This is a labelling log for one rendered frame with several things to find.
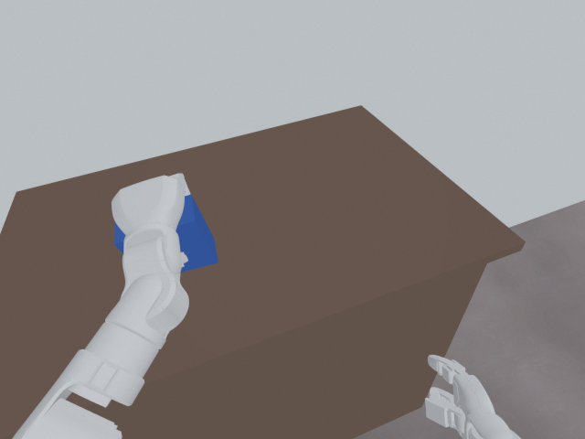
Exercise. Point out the robot left hand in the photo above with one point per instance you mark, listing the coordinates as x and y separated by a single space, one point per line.
157 200

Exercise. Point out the left robot upper arm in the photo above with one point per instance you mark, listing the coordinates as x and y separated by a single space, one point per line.
66 420

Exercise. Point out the robot right forearm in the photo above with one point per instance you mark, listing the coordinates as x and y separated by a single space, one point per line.
486 425

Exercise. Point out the robot left forearm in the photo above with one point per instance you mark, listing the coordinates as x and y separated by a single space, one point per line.
152 303

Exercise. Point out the table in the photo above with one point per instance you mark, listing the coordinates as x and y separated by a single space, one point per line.
345 259

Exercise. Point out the sponge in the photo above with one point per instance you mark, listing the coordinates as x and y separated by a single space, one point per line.
195 237

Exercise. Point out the robot right hand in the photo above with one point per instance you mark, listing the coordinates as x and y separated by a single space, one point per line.
468 396

